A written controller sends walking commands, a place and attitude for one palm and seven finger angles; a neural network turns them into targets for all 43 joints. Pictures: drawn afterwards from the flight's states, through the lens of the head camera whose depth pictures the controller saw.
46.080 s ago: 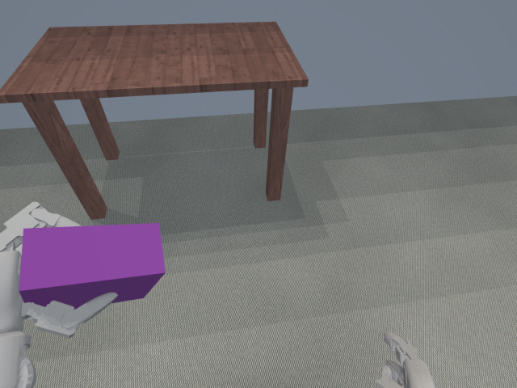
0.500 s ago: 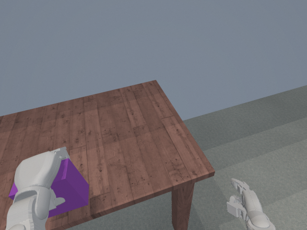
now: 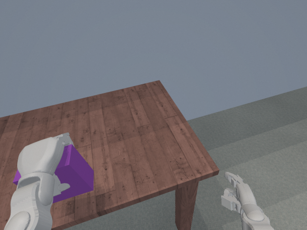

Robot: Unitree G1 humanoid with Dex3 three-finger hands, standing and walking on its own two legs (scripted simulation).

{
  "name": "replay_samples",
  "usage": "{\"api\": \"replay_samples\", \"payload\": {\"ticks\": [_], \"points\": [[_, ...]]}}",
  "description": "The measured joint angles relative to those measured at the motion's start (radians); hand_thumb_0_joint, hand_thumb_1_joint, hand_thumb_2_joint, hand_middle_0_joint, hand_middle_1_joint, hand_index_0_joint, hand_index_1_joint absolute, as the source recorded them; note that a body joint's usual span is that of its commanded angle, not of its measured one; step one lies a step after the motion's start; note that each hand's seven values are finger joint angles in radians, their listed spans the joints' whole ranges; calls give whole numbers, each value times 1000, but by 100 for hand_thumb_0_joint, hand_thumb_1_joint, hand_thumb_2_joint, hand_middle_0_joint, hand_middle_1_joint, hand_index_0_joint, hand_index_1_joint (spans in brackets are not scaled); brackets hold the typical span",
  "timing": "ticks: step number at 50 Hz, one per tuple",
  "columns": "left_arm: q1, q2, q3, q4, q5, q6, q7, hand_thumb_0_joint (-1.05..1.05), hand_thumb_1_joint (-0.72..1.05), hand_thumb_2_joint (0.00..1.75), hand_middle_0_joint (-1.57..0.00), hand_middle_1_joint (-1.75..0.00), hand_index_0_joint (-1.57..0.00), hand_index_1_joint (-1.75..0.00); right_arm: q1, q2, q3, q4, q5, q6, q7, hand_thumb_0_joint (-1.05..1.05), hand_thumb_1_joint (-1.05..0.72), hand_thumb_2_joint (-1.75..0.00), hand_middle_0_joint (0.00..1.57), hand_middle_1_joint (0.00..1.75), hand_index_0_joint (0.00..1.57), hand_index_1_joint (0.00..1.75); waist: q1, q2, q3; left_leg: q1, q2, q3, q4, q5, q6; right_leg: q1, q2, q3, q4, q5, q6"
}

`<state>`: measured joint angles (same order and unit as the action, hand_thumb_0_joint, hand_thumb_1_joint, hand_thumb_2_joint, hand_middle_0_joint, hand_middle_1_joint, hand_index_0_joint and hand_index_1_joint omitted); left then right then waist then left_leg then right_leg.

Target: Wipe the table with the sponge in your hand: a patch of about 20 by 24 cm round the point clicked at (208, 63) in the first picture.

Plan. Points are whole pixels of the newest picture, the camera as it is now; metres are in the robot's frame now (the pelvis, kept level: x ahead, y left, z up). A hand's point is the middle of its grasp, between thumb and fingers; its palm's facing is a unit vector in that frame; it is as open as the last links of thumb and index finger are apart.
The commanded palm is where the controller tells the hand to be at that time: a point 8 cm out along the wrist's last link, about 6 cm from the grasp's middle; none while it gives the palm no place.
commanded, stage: lift the sponge slowly off the table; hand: left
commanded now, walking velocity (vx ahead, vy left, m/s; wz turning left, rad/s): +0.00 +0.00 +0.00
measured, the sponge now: (63, 179) +0.20 +0.28 +0.05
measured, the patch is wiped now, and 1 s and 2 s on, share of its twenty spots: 0.95 0.95 0.95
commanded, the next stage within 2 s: bring the sponge back beside the body in 0.50 s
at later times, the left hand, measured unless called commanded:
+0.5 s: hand (53, 157) +0.21 +0.27 +0.14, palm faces +0.16 -0.14 -0.98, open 10.0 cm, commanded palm +0.17 +0.27 +0.21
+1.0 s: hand (54, 164) +0.20 +0.27 +0.12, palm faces +0.09 -0.12 -0.99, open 10.0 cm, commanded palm +0.16 +0.27 +0.20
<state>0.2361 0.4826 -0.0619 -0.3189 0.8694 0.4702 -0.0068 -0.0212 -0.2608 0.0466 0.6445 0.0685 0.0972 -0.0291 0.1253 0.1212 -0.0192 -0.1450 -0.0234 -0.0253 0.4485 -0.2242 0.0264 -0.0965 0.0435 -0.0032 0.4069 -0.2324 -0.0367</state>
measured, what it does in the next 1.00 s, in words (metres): stands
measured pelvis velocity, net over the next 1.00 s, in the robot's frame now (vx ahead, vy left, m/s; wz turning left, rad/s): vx -0.01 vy -0.01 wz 0.00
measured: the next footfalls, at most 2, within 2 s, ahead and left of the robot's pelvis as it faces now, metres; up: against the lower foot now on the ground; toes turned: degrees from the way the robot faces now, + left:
none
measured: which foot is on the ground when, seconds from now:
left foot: down 0.00-1.00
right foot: down 0.00-1.00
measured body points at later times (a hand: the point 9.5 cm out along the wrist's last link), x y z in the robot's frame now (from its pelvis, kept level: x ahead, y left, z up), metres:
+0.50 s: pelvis -0.01 +0.00 +0.00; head -0.04 -0.05 +0.45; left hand +0.20 +0.28 +0.19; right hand +0.27 -0.19 -0.06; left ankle +0.02 +0.10 -0.74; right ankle +0.00 -0.10 -0.74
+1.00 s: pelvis -0.01 -0.01 +0.00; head -0.03 -0.06 +0.44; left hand +0.19 +0.28 +0.18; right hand +0.26 -0.20 -0.07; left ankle +0.02 +0.10 -0.74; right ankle +0.00 -0.10 -0.74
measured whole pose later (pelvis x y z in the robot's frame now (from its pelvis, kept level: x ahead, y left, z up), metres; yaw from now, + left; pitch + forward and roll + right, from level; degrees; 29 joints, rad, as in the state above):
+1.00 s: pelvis -0.01 -0.01 +0.00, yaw +0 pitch -4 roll +0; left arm 0.22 0.54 -0.03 -0.36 0.83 0.50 -0.06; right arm -0.01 -0.28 0.06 0.63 0.07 0.09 -0.05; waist 0.12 0.12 -0.02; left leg -0.17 -0.01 -0.03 0.47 -0.23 0.01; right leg -0.13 0.05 -0.01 0.44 -0.24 -0.05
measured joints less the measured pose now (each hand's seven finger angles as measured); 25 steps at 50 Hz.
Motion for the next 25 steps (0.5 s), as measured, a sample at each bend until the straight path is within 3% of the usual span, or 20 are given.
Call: {"api": "replay_samples", "payload": {"ticks": [25], "points": [[-70, 39, 20, -59, -43, 64, -47, -1, -52, 108, -73, -135, -76, -134, -12, -7, 22, -16, 10, 6, -12, 1, -91, -90, 20, 30, 20, 30, 4, 4, 0, -14, 3, -5, 1, 12, -6, -16, 4, -4, 7, 8, -5]]}}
